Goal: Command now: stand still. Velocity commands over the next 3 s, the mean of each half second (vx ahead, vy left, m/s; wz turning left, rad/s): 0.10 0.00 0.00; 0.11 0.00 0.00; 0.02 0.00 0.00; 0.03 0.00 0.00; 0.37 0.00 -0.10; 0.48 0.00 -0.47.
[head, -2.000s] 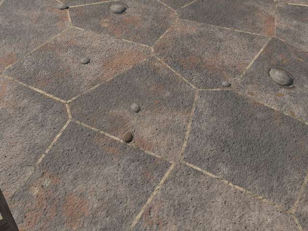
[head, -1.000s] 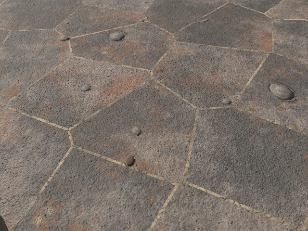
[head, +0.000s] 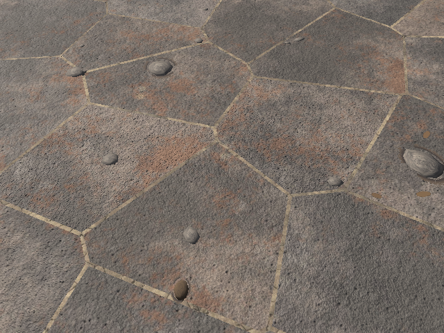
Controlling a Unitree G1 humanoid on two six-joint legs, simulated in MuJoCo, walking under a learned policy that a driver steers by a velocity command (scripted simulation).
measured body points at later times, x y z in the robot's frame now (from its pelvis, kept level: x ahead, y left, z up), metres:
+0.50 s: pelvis +0.06 -0.01 -0.01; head +0.06 -0.01 +0.44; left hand +0.07 +0.24 -0.16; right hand +0.08 -0.27 -0.16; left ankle +0.04 +0.10 -0.74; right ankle +0.00 -0.12 -0.72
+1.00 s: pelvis +0.14 -0.05 +0.00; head +0.16 -0.04 +0.45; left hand +0.17 +0.20 -0.15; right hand +0.24 -0.30 -0.14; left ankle +0.17 +0.08 -0.74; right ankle +0.07 -0.13 -0.74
